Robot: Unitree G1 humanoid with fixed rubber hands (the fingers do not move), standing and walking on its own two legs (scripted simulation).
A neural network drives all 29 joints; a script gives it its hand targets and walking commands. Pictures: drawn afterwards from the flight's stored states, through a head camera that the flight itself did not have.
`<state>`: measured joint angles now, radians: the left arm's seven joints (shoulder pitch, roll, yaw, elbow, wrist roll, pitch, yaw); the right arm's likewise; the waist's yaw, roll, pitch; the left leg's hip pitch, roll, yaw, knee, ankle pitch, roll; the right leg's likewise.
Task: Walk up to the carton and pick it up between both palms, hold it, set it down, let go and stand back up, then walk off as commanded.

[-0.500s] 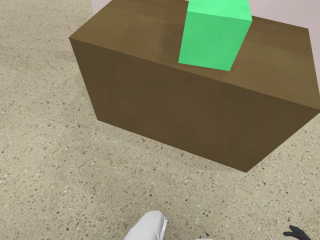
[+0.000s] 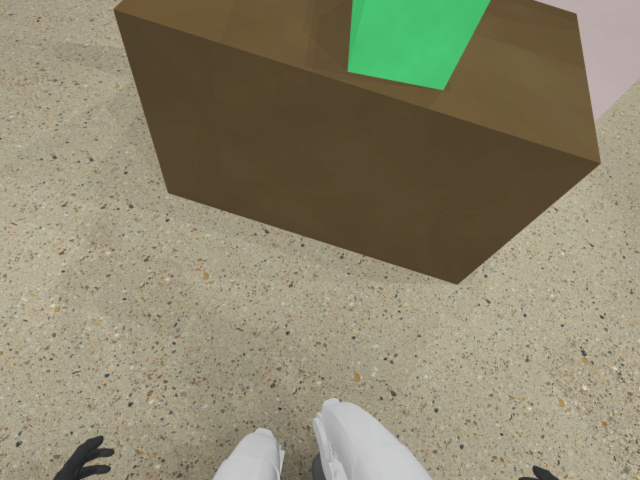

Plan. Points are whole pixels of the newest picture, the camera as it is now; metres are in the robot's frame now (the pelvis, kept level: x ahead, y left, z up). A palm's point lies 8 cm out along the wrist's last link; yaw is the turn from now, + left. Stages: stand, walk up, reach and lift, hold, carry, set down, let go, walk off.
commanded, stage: walk off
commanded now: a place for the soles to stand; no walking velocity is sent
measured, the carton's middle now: out of the picture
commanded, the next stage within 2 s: none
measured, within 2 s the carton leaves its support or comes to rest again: neither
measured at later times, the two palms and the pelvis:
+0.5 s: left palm out of the picture +0.05 +0.11 -0.10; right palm out of the picture -0.02 -0.51 -0.17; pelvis -0.07 -0.19 -0.03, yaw -6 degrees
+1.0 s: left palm out of the picture -0.06 -0.14 -0.13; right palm out of the picture -0.18 -0.81 -0.21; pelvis -0.19 -0.45 -0.08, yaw -6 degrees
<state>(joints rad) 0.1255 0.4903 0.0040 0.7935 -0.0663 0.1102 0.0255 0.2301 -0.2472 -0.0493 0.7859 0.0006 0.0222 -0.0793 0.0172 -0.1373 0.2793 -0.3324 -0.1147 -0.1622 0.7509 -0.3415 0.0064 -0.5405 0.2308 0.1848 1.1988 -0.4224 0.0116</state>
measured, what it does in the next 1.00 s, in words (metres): steps to the right: right foot, then left foot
